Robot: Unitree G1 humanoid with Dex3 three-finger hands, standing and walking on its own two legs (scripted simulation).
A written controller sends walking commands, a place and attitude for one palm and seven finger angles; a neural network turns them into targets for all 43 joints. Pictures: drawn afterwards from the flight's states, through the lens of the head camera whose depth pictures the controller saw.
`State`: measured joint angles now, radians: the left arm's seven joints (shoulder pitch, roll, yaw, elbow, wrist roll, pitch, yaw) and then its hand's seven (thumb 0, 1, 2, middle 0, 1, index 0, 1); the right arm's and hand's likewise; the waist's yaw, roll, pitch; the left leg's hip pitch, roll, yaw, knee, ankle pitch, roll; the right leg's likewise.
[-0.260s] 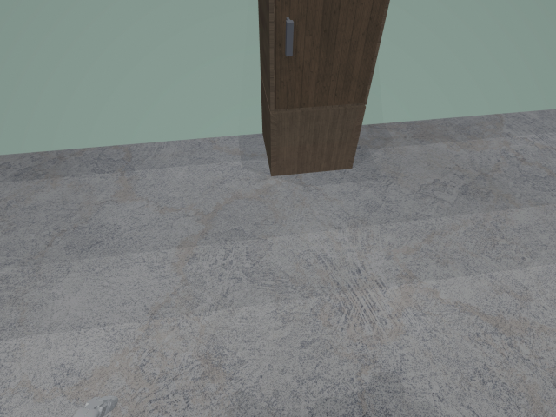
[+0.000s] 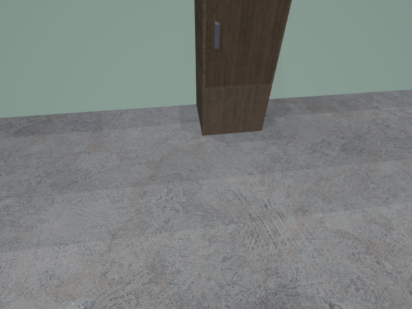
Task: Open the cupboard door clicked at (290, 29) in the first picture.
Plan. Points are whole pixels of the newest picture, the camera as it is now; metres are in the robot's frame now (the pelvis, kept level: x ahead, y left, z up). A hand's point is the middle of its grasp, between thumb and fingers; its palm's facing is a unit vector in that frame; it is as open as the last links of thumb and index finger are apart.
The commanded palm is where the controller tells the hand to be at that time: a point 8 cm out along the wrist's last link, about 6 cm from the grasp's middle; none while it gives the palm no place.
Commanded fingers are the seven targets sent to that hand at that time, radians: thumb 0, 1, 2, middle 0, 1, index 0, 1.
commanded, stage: stand and wait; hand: left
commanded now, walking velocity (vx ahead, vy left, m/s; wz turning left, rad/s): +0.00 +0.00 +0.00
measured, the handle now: (216, 34) +1.38 +0.04 -0.03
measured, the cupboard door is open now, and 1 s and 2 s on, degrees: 0 0 0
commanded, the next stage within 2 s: look at it before walking up in 0.80 s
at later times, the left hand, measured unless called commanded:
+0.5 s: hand out of the picture +0.04 +0.24 -0.15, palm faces -0.02 -0.94 -0.33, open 7.4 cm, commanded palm none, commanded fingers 0.00 0.90 0.90 -0.20 -0.30 -0.20 -0.30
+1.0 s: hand out of the picture +0.04 +0.24 -0.15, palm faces -0.03 -0.95 -0.32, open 7.4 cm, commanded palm none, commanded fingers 0.00 0.90 0.90 -0.20 -0.30 -0.20 -0.30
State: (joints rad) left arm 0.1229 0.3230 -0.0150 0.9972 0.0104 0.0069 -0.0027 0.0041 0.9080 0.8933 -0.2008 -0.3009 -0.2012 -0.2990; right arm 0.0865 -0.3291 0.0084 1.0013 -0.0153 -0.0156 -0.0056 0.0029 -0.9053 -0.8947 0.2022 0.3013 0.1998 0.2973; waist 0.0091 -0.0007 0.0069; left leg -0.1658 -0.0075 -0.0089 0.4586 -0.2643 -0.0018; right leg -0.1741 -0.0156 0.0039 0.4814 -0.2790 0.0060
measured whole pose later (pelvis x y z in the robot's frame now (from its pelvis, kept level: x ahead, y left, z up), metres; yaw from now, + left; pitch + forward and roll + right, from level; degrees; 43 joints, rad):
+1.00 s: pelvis -0.02 +0.00 +0.01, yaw +0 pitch -2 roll +0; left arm 0.15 0.33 -0.01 1.09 0.01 0.00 -0.01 0.00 0.91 0.89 -0.20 -0.30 -0.20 -0.30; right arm 0.14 -0.34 0.01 1.12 -0.01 -0.02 0.00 0.00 -0.91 -0.89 0.20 0.30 0.20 0.30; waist 0.00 0.00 0.03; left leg -0.17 0.00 -0.01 0.38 -0.19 -0.01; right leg -0.17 0.00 0.00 0.39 -0.20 0.00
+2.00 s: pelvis +0.08 -0.07 +0.00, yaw -14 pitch +0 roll +1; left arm 0.40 0.17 0.03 1.02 0.02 -0.04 -0.01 0.00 0.91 0.89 -0.20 -0.30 -0.20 -0.30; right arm 0.23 -0.23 -0.04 1.07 -0.02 0.00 0.01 0.01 -0.91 -0.89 0.20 0.30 0.20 0.30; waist 0.05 0.02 0.04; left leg -0.48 0.09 0.07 1.15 -0.34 -0.04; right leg -0.18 0.06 -0.02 0.50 -0.32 -0.09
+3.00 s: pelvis +0.49 -0.12 -0.01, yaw -43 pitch +0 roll -3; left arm 0.13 0.14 0.06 0.98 0.03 0.05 -0.04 0.00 0.92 0.89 -0.19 -0.30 -0.19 -0.30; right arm 0.55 -0.07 0.00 1.14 -0.02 -0.07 -0.04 0.00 -0.91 -0.90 0.20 0.30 0.20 0.30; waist -0.06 -0.01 0.07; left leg 0.10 0.02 0.44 0.34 -0.44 0.05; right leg -0.55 -0.01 -0.17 0.84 -0.21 -0.05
